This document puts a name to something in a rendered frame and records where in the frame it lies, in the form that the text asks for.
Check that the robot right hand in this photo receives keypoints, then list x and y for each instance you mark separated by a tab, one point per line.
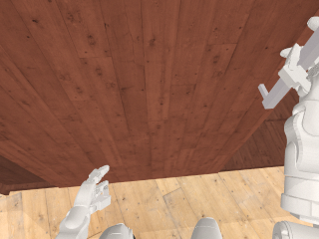
295	76

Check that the robot right forearm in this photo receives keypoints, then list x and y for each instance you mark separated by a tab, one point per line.
301	163

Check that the wardrobe door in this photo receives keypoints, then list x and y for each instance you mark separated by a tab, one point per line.
152	88
12	173

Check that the robot left hand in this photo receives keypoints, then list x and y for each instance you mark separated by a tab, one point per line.
89	194

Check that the left robot thigh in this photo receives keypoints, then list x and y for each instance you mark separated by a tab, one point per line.
119	231

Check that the robot thigh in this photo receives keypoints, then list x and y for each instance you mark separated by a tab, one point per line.
206	228
119	231

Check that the handle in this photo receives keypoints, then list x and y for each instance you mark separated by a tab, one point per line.
308	54

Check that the right robot upper arm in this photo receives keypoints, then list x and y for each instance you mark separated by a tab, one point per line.
291	230

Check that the right robot thigh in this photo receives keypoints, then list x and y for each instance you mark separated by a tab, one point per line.
206	228

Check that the robot left forearm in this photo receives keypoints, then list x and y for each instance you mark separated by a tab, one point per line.
76	224

